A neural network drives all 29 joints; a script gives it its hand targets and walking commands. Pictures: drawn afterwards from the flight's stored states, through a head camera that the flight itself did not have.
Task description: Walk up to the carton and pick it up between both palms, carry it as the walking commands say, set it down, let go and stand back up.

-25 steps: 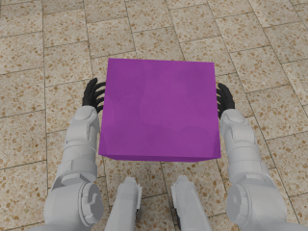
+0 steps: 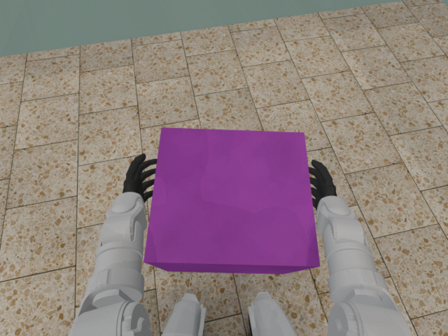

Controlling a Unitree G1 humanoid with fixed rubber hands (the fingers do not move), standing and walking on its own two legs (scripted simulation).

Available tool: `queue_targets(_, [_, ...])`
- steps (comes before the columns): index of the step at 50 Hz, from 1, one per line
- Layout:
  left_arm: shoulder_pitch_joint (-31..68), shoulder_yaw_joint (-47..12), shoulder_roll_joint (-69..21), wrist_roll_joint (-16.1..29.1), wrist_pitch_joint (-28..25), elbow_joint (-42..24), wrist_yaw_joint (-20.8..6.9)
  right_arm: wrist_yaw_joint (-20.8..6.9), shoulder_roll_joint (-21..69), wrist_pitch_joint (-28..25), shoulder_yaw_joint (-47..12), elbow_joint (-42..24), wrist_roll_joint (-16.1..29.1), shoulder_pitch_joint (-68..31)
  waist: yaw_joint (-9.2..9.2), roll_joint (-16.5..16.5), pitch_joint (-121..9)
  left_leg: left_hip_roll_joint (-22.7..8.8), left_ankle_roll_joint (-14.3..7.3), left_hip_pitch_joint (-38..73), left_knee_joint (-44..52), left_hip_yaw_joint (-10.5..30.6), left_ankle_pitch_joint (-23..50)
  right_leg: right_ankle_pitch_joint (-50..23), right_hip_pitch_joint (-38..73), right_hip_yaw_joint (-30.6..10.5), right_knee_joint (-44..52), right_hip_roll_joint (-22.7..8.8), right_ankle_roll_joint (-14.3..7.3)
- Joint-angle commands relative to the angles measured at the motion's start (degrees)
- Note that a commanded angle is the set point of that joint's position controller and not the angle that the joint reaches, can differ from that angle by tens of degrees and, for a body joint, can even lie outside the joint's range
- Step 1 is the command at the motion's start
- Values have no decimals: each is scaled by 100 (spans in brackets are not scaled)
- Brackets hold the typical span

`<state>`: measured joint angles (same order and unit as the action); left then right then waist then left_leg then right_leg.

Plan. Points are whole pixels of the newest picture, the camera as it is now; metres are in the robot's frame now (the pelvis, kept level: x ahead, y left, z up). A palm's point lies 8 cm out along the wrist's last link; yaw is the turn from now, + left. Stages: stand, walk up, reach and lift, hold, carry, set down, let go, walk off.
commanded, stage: reach and lift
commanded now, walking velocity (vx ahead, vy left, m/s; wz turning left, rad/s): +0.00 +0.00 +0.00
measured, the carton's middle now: (229, 209) +0.37 -0.01 -0.11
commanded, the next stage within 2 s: none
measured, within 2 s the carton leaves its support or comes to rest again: neither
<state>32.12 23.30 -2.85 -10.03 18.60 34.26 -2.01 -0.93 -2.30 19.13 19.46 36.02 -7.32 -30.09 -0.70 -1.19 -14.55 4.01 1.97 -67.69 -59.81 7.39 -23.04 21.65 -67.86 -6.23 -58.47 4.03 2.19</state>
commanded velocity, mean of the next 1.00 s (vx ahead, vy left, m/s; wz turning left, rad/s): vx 0.00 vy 0.00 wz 0.00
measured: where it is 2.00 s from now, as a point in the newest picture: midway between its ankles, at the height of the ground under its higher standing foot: outside the picture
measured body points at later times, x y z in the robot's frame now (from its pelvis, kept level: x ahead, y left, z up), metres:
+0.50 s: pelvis +0.01 +0.00 +0.05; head +0.09 +0.00 +0.50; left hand +0.37 +0.18 +0.03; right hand +0.36 -0.19 +0.01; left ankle +0.03 +0.13 -0.65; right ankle +0.04 -0.14 -0.65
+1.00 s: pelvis +0.02 +0.00 +0.09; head +0.03 -0.01 +0.54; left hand +0.35 +0.18 +0.10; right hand +0.34 -0.19 +0.08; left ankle +0.03 +0.13 -0.65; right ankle +0.04 -0.13 -0.65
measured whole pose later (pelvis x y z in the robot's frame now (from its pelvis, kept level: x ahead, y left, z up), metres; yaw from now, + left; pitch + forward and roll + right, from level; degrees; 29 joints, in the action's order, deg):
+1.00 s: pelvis +0.02 +0.00 +0.09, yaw +1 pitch +5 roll -1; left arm 20.2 20.7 -5.3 -15.1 29.2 25.6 -5.3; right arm -2.9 1.2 30.8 16.6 25.5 -12.3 -17.0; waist 0.0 -1.4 -5.5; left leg 1.7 1.0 -19.0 -25.4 8.2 -11.7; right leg 9.9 -18.5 -6.7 -23.2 2.1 1.2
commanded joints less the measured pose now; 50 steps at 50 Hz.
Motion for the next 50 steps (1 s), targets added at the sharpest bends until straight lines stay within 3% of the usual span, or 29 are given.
queue_targets(1, [2565,-3310,-5520,763,7,30,-1398,-1623,5659,-172,-3068,-657,792,-3265,116,116,-3758,315,-64,2287,831,-612,1971,-1980,2675,549,717,304,-147])
queue_targets(3, [2581,-3329,-5467,762,-4,-40,-1401,-1632,5618,-190,-3066,-731,757,-3301,111,173,-3666,287,-65,2448,943,-571,2104,-2094,2689,565,809,318,-141])
queue_targets(4, [2501,-3395,-5484,773,3,-100,-1409,-1643,5711,-163,-3125,-701,770,-3153,99,24,-3662,307,-62,2544,1021,-572,2133,-2193,2850,501,892,282,-160])
queue_targets(7, [2386,-3473,-5505,822,13,-191,-1410,-1658,5745,-150,-3257,-828,831,-3221,35,144,-3652,279,-77,2809,1173,-557,2195,-2242,3188,519,1040,252,-143])
queue_targets(8, [2350,-3457,-5496,815,47,-147,-1423,-1664,5680,-126,-3236,-816,800,-3102,119,239,-3544,265,-80,2772,1233,-551,2200,-2265,3185,520,1071,267,-131])
queue_targets(10, [2187,-3456,-5496,738,76,-103,-1457,-1662,5759,-106,-3256,-869,779,-3098,38,119,-3423,275,-81,3013,1415,-537,2260,-2319,3318,518,1279,250,-129])
queue_targets(14, [2201,-3399,-5420,696,132,-180,-1495,-1703,5674,-34,-3141,-766,657,-2899,122,142,-3079,232,-103,3184,1652,-496,2167,-2259,3526,482,1536,222,-154])
queue_targets(15, [2160,-3414,-5405,705,147,-291,-1502,-1708,5736,-25,-3224,-897,721,-2967,6,195,-3068,246,-121,3305,1734,-511,2159,-2166,3627,509,1602,222,-153])
queue_targets(16, [2121,-3355,-5430,651,195,-80,-1505,-1704,5666,4,-3098,-790,666,-3030,86,118,-2854,226,-125,3335,1802,-489,2017,-2057,3654,498,1668,208,-155])
queue_targets(17, [2069,-3281,-5415,574,217,-17,-1528,-1720,5736,25,-3137,-789,619,-3016,-21,94,-2791,213,-121,3298,1896,-496,1950,-2018,3733,464,1760,187,-168])
queue_targets(22, [2261,-3291,-5459,617,308,-144,-1632,-1732,5679,147,-3025,-918,560,-3007,196,225,-2456,169,-157,3693,2184,-457,1694,-1745,4015,521,2090,197,-168])
queue_targets(23, [2197,-3273,-5490,572,352,-48,-1653,-1747,5769,180,-3127,-947,617,-3038,106,106,-2484,199,-172,3656,2231,-470,1612,-1749,4224,483,2148,169,-163])
queue_targets(24, [2203,-3215,-5412,532,386,10,-1667,-1763,5604,220,-2930,-798,507,-2962,234,158,-2232,175,-150,3776,2313,-471,1651,-1692,4130,533,2236,185,-177])
queue_targets(27, [1969,-3254,-5491,544,468,-79,-1679,-1801,5637,283,-3076,-1033,583,-2878,160,35,-2322,169,-150,4070,2479,-444,1916,-2010,4585,487,2375,134,-182])
queue_targets(28, [2028,-3240,-5477,530,469,-57,-1676,-1804,5584,306,-2938,-934,505,-2822,244,76,-2234,146,-141,4230,2546,-404,1996,-2040,4498,515,2443,166,-181])
queue_targets(29, [1913,-3260,-5494,529,475,-154,-1664,-1814,5734,317,-3112,-1039,592,-2789,102,1,-2348,170,-155,4263,2593,-421,2132,-2218,4732,453,2478,146,-173])
queue_targets(30, [1811,-3271,-5452,532,525,-153,-1663,-1821,5708,351,-3121,-1035,574,-2645,168,117,-2239,179,-126,4323,2678,-437,2176,-2365,4940,457,2564,140,-155])
queue_targets(32, [1662,-3279,-5466,519,563,-156,-1657,-1834,5720,387,-3131,-1065,568,-2523,114,84,-2133,165,-136,4495,2837,-396,2303,-2454,5098,458,2711,132,-170])
queue_targets(34, [1681,-3320,-5413,537,586,-242,-1656,-1833,5634,433,-3065,-1091,575,-2439,176,56,-1984,132,-141,4737,2960,-390,2334,-2387,5065,454,2860,136,-165])
queue_targets(38, [1724,-3337,-5444,554,657,-435,-1669,-1838,5606,484,-3155,-1378,615,-2673,137,25,-1690,100,-129,4838,3202,-387,2071,-2125,5376,459,3085,133,-195])
queue_targets(39, [1708,-3273,-5375,510,691,-403,-1673,-1840,5635,533,-3138,-1302,586,-2632,82,147,-1652,105,-141,4996,3296,-402,2132,-2185,5445,470,3145,159,-161])
queue_targets(40, [1743,-3315,-5376,531,721,-391,-1680,-1841,5574,560,-3093,-1228,544,-2558,177,80,-1503,101,-143,4938,3334,-403,1966,-2052,5513,420,3210,127,-180])
queue_targets(41, [1694,-3384,-5404,548,734,-612,-1687,-1847,5725,585,-3257,-1422,663,-2505,52,71,-1700,118,-141,5139,3394,-424,2129,-2212,5761,409,3289,127,-168])
queue_targets(46, [1540,-3362,-5343,587,932,-534,-1760,-1818,5679,807,-3241,-1462,603,-2287,121,134,-1172,85,-156,5313,3697,-410,1950,-2098,5868,417,3584,144,-137])
queue_targets(50, [1300,-3521,-5434,691,1110,-777,-1777,-1788,5771,999,-3462,-1781,724,-2035,82,136,-1092,108,-193,5732,3870,-385,2220,-2306,6211,358,3808,118,-116])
